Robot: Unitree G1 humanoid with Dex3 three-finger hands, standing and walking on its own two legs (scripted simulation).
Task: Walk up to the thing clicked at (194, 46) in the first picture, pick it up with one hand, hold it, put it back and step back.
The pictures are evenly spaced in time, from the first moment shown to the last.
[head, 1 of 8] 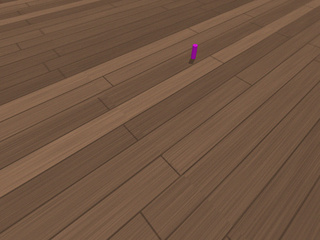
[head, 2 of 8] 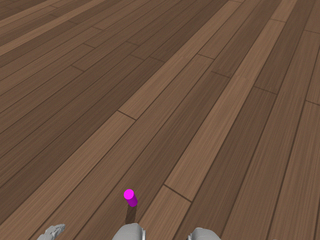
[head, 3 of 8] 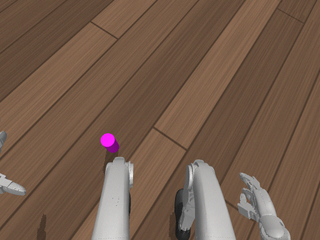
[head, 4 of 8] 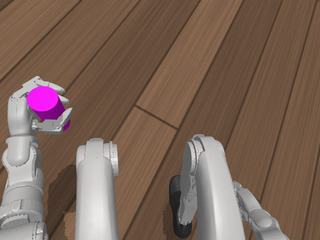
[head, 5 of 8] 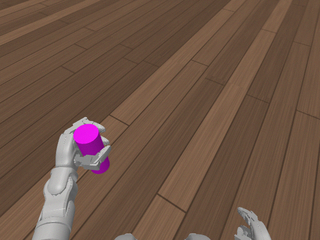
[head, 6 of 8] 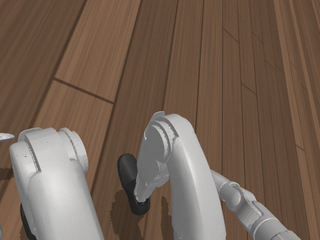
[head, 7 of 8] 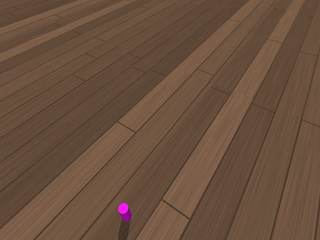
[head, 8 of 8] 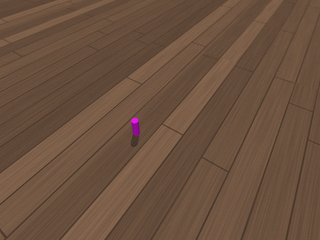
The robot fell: no
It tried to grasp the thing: yes
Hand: left
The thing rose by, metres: 0.70
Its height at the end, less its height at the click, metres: +0.00
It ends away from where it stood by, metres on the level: 0.02
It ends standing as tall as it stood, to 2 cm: yes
